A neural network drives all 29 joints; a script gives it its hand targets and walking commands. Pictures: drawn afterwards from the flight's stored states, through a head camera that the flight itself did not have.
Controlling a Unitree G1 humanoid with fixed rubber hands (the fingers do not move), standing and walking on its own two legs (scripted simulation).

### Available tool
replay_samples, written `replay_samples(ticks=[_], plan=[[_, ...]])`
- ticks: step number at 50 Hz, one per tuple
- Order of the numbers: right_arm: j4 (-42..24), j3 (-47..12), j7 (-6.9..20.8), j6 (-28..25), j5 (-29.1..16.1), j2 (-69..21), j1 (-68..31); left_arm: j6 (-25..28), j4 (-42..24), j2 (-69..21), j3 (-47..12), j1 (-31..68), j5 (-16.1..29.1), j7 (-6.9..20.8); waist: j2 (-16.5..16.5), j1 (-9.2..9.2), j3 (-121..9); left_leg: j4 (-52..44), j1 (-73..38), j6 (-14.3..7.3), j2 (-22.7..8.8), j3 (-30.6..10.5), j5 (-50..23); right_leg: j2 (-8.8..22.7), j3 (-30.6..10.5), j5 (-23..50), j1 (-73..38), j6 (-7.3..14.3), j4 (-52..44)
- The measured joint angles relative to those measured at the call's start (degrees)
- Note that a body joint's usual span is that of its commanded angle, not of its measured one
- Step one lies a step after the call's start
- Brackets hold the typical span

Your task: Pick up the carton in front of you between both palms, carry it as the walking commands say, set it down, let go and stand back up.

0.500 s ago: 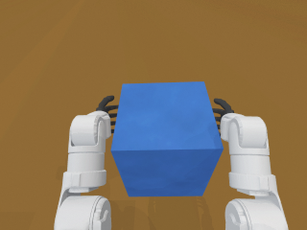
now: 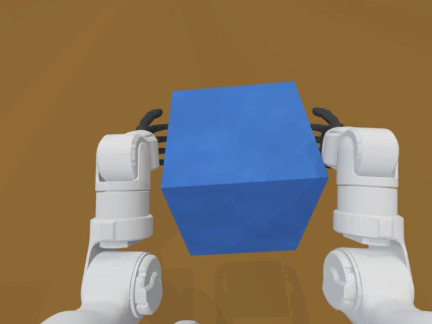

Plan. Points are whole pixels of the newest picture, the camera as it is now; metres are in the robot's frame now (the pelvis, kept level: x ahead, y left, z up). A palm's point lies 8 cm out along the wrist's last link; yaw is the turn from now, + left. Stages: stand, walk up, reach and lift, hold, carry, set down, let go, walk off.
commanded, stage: carry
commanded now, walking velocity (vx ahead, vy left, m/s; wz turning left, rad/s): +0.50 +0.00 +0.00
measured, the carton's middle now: (238, 175) +0.38 +0.00 +0.08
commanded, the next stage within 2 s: none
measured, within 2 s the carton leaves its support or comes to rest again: neither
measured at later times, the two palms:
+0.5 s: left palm out of the picture +0.71 +0.08 +0.28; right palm (353, 1) +0.65 -0.21 +0.28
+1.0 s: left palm out of the picture +0.93 +0.14 +0.25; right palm out of the picture +0.95 -0.16 +0.25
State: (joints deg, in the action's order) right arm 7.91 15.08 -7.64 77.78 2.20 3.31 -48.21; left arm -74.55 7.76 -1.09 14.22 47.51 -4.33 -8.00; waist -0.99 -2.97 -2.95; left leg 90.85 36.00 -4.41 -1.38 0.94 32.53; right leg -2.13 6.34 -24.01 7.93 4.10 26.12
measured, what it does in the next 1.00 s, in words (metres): climbs: left foot 0.12 m higher, then right foot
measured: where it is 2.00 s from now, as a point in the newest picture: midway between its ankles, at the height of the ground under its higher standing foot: (239, 150)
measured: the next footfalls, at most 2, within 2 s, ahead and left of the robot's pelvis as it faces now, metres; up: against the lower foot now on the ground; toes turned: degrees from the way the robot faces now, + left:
left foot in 0.20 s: +0.32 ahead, +0.06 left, +0.12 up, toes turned +1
right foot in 0.64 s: +0.58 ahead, -0.11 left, +0.12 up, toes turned -4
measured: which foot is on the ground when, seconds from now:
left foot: up 0.00-0.18, down 0.20-0.64, up 0.66-1.00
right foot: down 0.00-0.20, up 0.22-0.62, down 0.64-1.00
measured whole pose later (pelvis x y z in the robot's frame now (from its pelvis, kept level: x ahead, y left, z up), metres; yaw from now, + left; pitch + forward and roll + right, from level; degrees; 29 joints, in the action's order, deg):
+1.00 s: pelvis +0.59 -0.03 +0.15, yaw +1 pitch +5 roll +2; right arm 8.8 16.6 -6.6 75.3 7.2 -2.7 -40.0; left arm -71.8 10.6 -2.9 15.6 39.2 -5.3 -5.8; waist -0.1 -3.4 -2.5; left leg 40.1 35.4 0.7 -2.6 3.6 10.7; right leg -0.2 5.0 -12.7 9.9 3.6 17.4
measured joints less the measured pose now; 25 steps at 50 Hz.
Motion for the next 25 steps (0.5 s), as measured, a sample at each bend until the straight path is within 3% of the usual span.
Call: replay_samples(ticks=[2,4,7,10,11,12,14,15,17,20,23,25], plan=[[-0.62,0.53,0.01,0.97,0.93,-1.09,0.52,-0.97,-2.08,-0.22,-0.1,-2.32,0.8,-0.44,0.14,-1.76,0.78,18.15,10.35,-1.23,2.51,-0.56,5.18,0.19,-1.08,-0.56,-2.32,0.0,-1.07],[-2.3,0.25,-0.01,1.29,1.93,-2.54,0.66,-1.78,-5.06,0.52,0.19,-3.82,2.21,-0.81,0.38,-2.77,2.93,22.89,19.42,-2.17,3.04,0.99,6.04,0.99,-2.3,-1.03,-6.02,-0.66,-3.21],[-5.59,-0.43,-0.53,0.93,3.16,-4.47,0.98,-1.96,-8.18,1.03,1.93,-3.93,3.57,-1.05,0.83,-2.09,5.38,4.61,25.36,-2.35,1.33,6.41,1.25,2.61,-2.05,0.19,-12.72,-1.4,-10.17],[-6.76,-1.4,-0.86,-0.56,3.21,-5.38,1.88,-1.26,-9.66,0.43,4.14,-4.11,3.1,-0.65,0.0,1.32,6.61,-22.1,17.13,-2.78,3.51,9.59,-7.04,3.41,0.09,5.31,-13.85,-0.75,-6.86],[-7.0,-2.1,-1.2,-1.16,3.04,-5.82,2.28,-1.16,-10.33,0.58,4.82,-4.43,2.87,-0.19,0.42,3.3,7.75,-27.0,13.27,-3.39,4.72,9.86,-13.82,4.44,0.01,7.46,-11.51,-0.63,1.28],[-7.54,-2.84,-1.56,-1.64,2.88,-5.88,2.43,-0.75,-10.66,0.7,5.29,-4.33,2.64,0.41,0.59,5.04,8.86,-27.84,11.23,-4.03,5.19,10.03,-15.33,4.22,-2.6,8.34,-6.27,-1.0,15.43],[-8.49,-3.68,-2.18,-2.43,2.13,-5.43,2.71,0.29,-10.65,0.84,5.41,-3.7,1.98,1.44,0.17,8.03,10.48,-29.59,7.5,-4.86,5.92,9.45,-13.03,-0.56,-10.04,7.12,5.89,-0.81,46.17],[-8.96,-3.88,-2.46,-2.57,1.48,-5.09,3.07,0.5,-10.9,0.52,5.37,-3.7,1.43,1.77,-0.08,9.37,10.91,-31.64,5.12,-4.9,6.44,9.03,-12.08,-2.41,-11.94,6.6,10.83,-0.12,57.08],[-9.52,-3.83,-2.86,-2.33,-0.01,-4.25,3.44,0.3,-11.91,-0.76,5.47,-3.92,-0.1,2.13,-0.93,11.13,11.24,-37.49,-0.21,-4.21,6.97,8.32,-11.96,-3.48,-13.12,4.85,18.91,0.87,68.22],[-8.8,-3.68,-3.61,-2.15,-2.54,-2.98,1.91,-0.61,-13.72,-1.9,6.24,-3.33,-1.98,2.39,-2.42,12.62,11.42,-46.96,-8.31,-4.05,6.43,7.18,-13.07,-1.96,-10.8,-0.98,28.16,0.21,64.94],[-7.42,-3.23,-3.97,-2.19,-3.6,-2.11,-1.1,-1.18,-13.82,-1.33,6.52,-1.06,-2.78,2.71,-2.29,12.95,9.85,-54.16,-14.49,-3.31,5.42,6.08,-13.43,0.61,-7.39,-0.92,33.9,-0.95,49.96],[-5.91,-2.43,-4.11,-2.02,-3.55,-1.84,-3.39,-1.37,-12.68,-0.62,6.12,0.63,-3.15,2.63,-1.74,12.84,7.9,-57.26,-17.71,-2.68,4.87,5.09,-12.88,1.42,-6.18,3.13,35.16,-1.06,37.83]])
